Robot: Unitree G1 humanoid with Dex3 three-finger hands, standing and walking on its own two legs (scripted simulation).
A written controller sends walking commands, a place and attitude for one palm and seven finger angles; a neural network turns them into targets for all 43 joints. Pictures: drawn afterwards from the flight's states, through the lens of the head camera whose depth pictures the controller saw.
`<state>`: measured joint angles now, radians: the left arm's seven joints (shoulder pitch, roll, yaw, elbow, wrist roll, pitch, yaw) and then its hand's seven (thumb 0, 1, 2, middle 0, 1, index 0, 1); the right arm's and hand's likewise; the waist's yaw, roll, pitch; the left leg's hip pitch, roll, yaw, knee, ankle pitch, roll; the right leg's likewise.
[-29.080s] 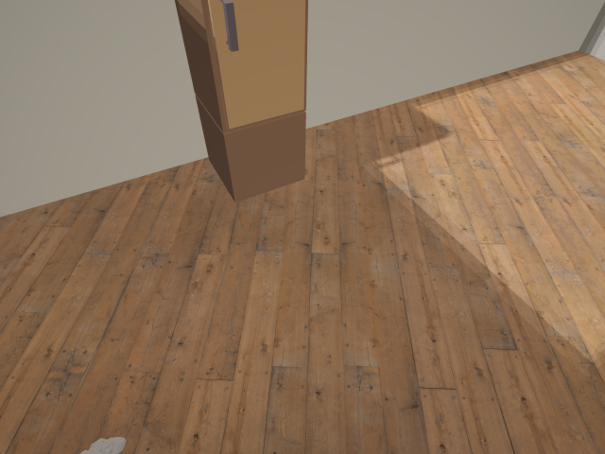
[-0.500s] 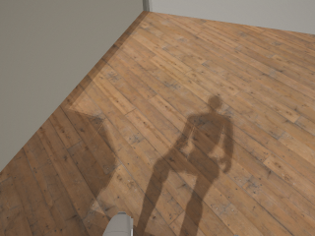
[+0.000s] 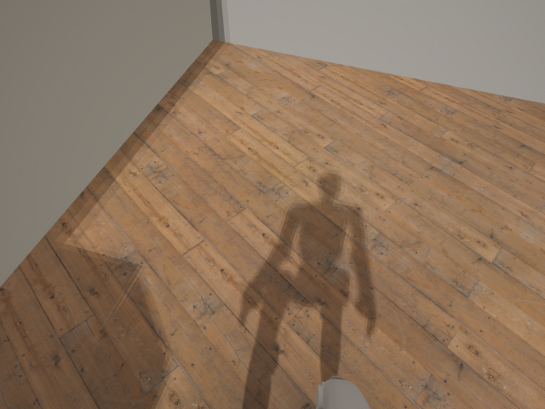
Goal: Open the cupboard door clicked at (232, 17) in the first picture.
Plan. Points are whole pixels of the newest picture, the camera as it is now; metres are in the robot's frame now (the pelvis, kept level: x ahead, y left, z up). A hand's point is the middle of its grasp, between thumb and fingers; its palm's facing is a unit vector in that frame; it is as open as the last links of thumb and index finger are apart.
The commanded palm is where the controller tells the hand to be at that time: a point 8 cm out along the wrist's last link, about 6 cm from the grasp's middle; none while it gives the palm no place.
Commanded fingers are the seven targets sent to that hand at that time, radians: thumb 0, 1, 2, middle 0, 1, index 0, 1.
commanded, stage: walk to a spot facing it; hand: left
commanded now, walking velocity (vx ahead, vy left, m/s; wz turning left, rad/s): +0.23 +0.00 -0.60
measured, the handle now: out of the picture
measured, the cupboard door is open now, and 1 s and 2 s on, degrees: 44 44 44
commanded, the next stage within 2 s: turn to face it in 0.02 s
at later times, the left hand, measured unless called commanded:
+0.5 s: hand (226, 312) +0.31 +0.11 -0.17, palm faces +0.06 -0.99 -0.14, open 7.2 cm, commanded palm none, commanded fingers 0.00 0.90 0.90 -0.20 -0.30 -0.20 -0.30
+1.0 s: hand (179, 347) +0.23 +0.18 -0.16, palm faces +0.37 -0.86 -0.34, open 7.4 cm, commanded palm none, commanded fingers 0.00 0.90 0.90 -0.20 -0.30 -0.20 -0.30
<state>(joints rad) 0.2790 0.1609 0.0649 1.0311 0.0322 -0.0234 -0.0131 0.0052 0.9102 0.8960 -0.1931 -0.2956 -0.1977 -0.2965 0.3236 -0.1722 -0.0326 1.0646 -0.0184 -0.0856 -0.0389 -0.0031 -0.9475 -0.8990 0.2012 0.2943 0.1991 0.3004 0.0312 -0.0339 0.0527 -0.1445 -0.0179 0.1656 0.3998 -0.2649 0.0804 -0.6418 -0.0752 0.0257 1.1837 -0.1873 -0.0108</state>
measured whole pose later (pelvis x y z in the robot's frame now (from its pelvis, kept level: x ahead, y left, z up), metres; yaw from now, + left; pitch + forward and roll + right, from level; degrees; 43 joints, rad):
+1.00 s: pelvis +0.24 -0.07 -0.02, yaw +21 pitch +2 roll +1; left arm 0.19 0.26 0.07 0.90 0.02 0.02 0.01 0.00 0.91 0.90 -0.19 -0.30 -0.20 -0.30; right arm 0.18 -0.25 -0.07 0.91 -0.02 0.05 0.00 0.01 -0.91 -0.90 0.20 0.29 0.20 0.30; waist 0.00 0.03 0.06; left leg -0.43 0.00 -0.06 0.68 -0.34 -0.03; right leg -0.31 -0.05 -0.04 0.59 -0.34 0.03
